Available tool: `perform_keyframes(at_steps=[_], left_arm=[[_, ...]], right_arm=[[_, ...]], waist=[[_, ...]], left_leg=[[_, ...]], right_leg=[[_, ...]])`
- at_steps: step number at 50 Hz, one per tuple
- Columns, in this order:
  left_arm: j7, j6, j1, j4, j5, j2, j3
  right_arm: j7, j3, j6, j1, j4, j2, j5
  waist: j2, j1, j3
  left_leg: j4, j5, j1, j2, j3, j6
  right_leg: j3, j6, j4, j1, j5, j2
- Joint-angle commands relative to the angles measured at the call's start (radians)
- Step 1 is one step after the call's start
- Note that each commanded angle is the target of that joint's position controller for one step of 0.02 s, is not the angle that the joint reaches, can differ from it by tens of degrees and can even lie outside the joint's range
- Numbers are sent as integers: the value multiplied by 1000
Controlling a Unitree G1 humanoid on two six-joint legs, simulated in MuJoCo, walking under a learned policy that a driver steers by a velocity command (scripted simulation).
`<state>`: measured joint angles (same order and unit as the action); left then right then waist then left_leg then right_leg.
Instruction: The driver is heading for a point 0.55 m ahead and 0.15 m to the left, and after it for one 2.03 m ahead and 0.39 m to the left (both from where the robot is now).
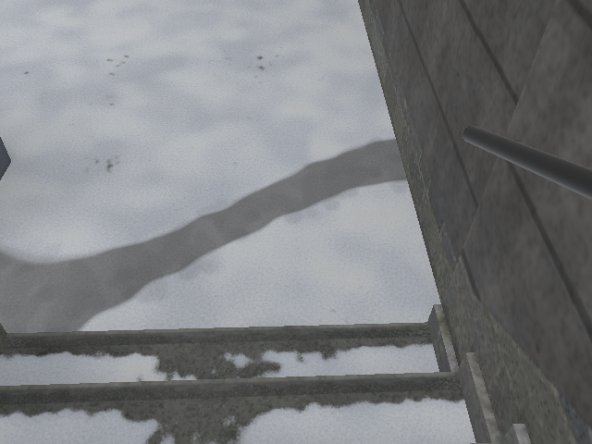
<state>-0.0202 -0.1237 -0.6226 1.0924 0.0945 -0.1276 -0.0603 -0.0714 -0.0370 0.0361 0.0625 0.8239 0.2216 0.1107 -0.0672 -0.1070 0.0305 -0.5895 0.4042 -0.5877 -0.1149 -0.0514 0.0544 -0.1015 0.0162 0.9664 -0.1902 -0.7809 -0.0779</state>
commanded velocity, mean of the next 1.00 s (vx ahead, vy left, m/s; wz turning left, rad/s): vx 0.40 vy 0.00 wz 0.21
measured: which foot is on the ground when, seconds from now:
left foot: up 0.00-0.06, down 0.08-0.62, up 0.64-1.00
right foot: down 0.00-0.08, up 0.10-0.62, down 0.64-1.00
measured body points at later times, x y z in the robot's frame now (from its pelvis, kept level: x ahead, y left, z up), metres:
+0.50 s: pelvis +0.27 +0.03 -0.16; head +0.27 +0.03 +0.29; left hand +0.43 +0.23 -0.28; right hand +0.10 -0.12 -0.30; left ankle +0.16 +0.12 -0.82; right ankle +0.48 -0.13 -0.83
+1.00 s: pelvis +0.50 +0.00 -0.28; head +0.50 +0.01 +0.17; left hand +0.46 +0.26 -0.42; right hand +0.66 -0.23 -0.40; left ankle +0.52 +0.12 -0.94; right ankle +0.45 -0.10 -0.99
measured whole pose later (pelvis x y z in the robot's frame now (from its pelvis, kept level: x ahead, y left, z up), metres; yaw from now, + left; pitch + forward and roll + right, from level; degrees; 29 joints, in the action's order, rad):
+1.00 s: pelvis +0.50 +0.00 -0.28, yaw +14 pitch +2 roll -2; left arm 0.00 -0.10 -0.37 0.93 0.10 -0.24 0.05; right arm -0.04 0.06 0.08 0.26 0.85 0.23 0.08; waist -0.02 -0.02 0.04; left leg -1.14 -0.19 -0.67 -0.07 0.02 0.00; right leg -0.32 0.03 0.68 -0.21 -0.49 0.06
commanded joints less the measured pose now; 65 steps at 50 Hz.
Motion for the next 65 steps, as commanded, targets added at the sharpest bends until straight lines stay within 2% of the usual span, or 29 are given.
perform_keyframes(at_steps=[1,2,4,5,7,10,12,16,19,24,28,30,32,33,34,36,38,39,42,45,48,53,54,55,56,57,60,62,65], left_arm=[[34,16,-68,-14,-22,-147,29],[31,36,-99,10,-10,-155,32],[-61,64,-46,-9,40,-176,44],[-97,57,-246,37,0,-32,24],[-109,35,157,-175,-76,-145,46],[-38,30,162,-170,-43,-82,43],[-53,44,188,-149,21,-22,30],[-87,46,176,-131,25,-70,39],[-50,40,459,-209,27,-95,20],[-61,67,516,-251,15,-154,13],[-56,75,739,-326,-9,-145,-17],[-50,54,582,-283,-7,-145,-5],[-40,28,8,-139,14,-340,109],[-53,40,-131,-110,40,-426,151],[-59,56,-111,-128,69,-404,160],[-36,82,109,-183,29,-278,128],[-31,53,295,-229,-16,-167,91],[-18,19,306,-229,3,-157,90],[18,-35,339,-234,14,-192,95],[11,4,362,-253,10,-214,109],[22,14,285,-230,10,-296,153],[38,12,430,-305,-17,-409,236],[24,13,443,-297,-30,-439,251],[-5,12,400,-361,19,-240,209],[-37,15,442,-409,-73,-145,159],[-45,10,613,-479,-133,-167,155],[-22,39,405,-360,-55,-211,148],[-65,60,205,-245,-49,-148,114],[-114,63,81,-182,-45,-199,130]], right_arm=[[1,8,1,-124,-64,86,-6],[9,16,8,-79,-24,95,-25],[16,101,52,488,143,233,-60],[-20,122,43,721,185,279,-39],[-2,145,21,726,210,299,-15],[2,60,36,362,155,74,2],[42,14,92,195,95,-70,-37],[46,28,111,385,183,67,-3],[90,-8,109,679,315,-30,-24],[28,-35,77,499,232,1,4],[66,16,55,616,275,114,-28],[34,45,38,611,293,128,-34],[-43,12,27,675,292,-39,1],[-57,11,39,786,284,-101,-90],[-70,28,36,653,196,-11,-126],[-34,14,41,422,101,-56,-104],[-19,18,54,462,102,-58,-86],[-14,26,58,459,109,-45,-65],[-46,50,52,446,169,-41,-27],[-10,85,69,444,106,17,-55],[45,102,46,245,-31,35,-22],[105,154,62,286,-42,119,-48],[119,181,82,361,-4,162,-89],[158,179,93,482,39,224,-75],[115,181,119,666,54,257,-40],[79,180,139,678,92,230,-28],[18,129,57,221,-8,124,-124],[-7,94,31,75,-50,105,-54],[-2,96,47,-10,-56,178,-71]], waist=[[65,-35,-217],[46,-32,-205],[-59,218,71],[-245,248,404],[-78,356,217],[104,80,-112],[100,54,-182],[68,67,-61],[55,237,-103],[38,156,-130],[66,316,-222],[101,255,-138],[182,41,127],[333,55,353],[240,26,343],[55,58,87],[48,206,-68],[113,224,-129],[144,199,-33],[125,204,-30],[104,132,-22],[130,193,4],[23,238,-7],[-276,179,234],[-79,250,331],[49,315,92],[28,91,53],[19,-23,34],[13,-60,16]], left_leg=[[294,-161,53,1,4,-8],[372,-68,132,-5,12,3],[142,367,935,-21,107,116],[-175,854,1454,-252,-54,379],[-2,249,1373,-355,-337,374],[201,-348,339,-239,-197,271],[320,-497,-59,-96,-23,245],[98,-476,-22,-83,-105,279],[-18,-556,590,-184,-331,289],[-60,-963,-236,2,-131,214],[-213,-821,327,-63,-312,219],[-409,-638,332,17,-255,198],[-957,-728,-104,135,-92,28],[-1473,-1273,-344,174,-3,-48],[-1572,-1286,-509,131,30,-75],[-1290,-1065,-494,28,-15,-75],[-945,-787,-259,-22,-47,-60],[-918,-678,-140,0,1,-34],[-581,-285,17,30,54,-44],[-598,-394,-2,-2,-11,-62],[-592,-594,-161,-10,-1,-56],[-330,-806,230,128,237,-63],[-41,-611,380,224,325,-33],[-76,270,814,-49,-181,300],[-41,730,984,-229,-385,442],[-5,558,788,-298,-485,397],[-67,321,310,-221,-229,261],[-84,189,-111,-62,-29,139],[-146,-139,-235,43,148,45]], right_leg=[[346,175,-140,-27,447,261],[339,161,-61,9,481,243],[155,58,408,-340,739,120],[104,-20,978,-629,-77,12],[141,-35,1190,-1175,-94,52],[217,57,784,-803,398,218],[188,108,230,-538,861,259],[153,54,235,-513,1028,195],[302,-1,-72,-1130,1125,274],[89,-4,-171,-203,1248,170],[144,-32,-689,-414,961,167],[102,-5,-831,-96,1052,134],[101,167,-578,699,1633,306],[163,345,-251,1024,2327,543],[216,358,-242,970,2350,597],[211,299,-424,456,1643,558],[80,235,-532,-57,1506,457],[31,213,-595,-213,1474,401],[-92,210,-579,-273,1287,316],[-11,238,-526,-199,1361,455],[24,247,-426,31,1426,551],[-97,126,-167,-105,1412,414],[-151,107,41,-162,1249,322],[-162,-40,523,-519,61,122],[121,-47,538,-713,-114,77],[211,-65,406,-859,-72,90],[180,-107,288,-603,168,205],[113,-103,339,-220,668,131],[17,-97,178,41,743,77]])
Next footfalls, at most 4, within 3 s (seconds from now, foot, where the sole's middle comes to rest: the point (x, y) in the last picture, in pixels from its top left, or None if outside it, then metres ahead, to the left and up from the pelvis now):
0.08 left None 0.20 0.12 -0.86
0.64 right None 0.49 -0.10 -1.03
1.06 left None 0.52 0.11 -1.03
1.36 right None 0.63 -0.07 -1.03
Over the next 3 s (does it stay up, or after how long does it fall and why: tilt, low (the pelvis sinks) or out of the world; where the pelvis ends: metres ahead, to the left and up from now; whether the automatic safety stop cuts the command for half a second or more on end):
stays up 0.49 0.01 -0.26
